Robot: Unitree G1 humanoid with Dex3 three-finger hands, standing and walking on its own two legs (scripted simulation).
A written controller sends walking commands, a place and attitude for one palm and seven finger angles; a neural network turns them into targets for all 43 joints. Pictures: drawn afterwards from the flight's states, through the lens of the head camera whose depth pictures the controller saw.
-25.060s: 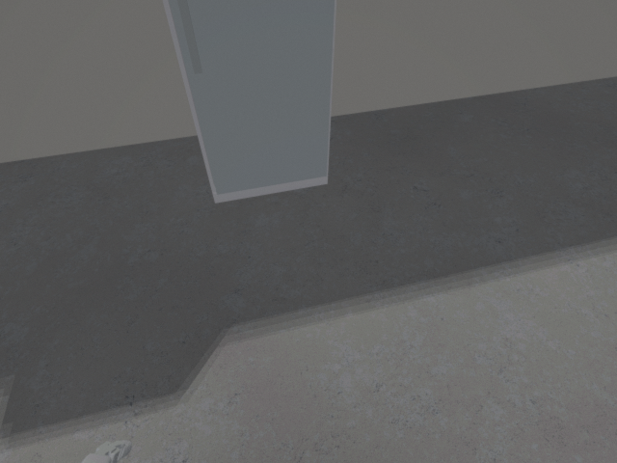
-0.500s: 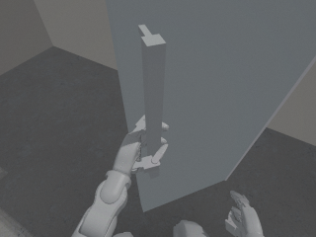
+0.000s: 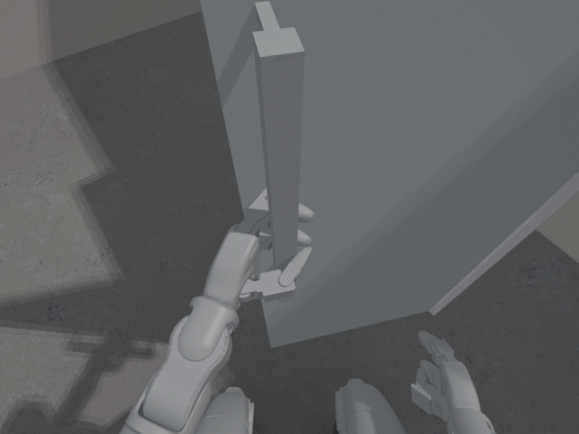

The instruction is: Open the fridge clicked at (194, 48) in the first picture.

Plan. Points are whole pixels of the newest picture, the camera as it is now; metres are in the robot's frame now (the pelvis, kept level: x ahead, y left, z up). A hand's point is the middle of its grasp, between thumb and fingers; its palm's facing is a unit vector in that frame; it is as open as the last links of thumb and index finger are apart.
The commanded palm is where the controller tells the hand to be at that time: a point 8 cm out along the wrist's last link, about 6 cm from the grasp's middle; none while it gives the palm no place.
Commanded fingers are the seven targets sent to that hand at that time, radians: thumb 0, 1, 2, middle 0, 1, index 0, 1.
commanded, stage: walk backward, drawing the door open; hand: left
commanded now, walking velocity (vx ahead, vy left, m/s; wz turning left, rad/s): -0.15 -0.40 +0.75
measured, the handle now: (279, 209) +0.34 +0.03 +0.14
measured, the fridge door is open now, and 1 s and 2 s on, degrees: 67 85 82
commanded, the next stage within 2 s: stop walking and hold the door back in 0.40 s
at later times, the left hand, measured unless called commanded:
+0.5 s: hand (366, 374) +0.18 -0.06 +0.10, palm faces +0.20 -0.97 -0.13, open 6.8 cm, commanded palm +0.14 -0.01 +0.10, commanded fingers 0.00 0.90 0.90 -0.45 -1.40 -0.45 -1.40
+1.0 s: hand (380, 386) +0.16 -0.07 +0.10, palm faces +0.36 -0.91 -0.20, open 6.4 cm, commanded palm +0.12 +0.00 +0.10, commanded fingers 0.00 0.90 0.90 -0.45 -1.40 -0.45 -1.40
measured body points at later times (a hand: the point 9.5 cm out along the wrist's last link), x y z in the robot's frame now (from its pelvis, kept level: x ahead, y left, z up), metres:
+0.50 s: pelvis -0.06 -0.22 +0.00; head +0.00 -0.21 +0.44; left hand +0.16 -0.01 +0.11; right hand +0.20 -0.35 -0.11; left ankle -0.08 -0.01 -0.68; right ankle +0.05 -0.33 -0.72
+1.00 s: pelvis -0.13 -0.32 +0.00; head -0.11 -0.33 +0.45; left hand +0.14 -0.03 +0.11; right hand +0.12 -0.42 -0.12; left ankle -0.18 -0.23 -0.70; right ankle -0.01 -0.37 -0.72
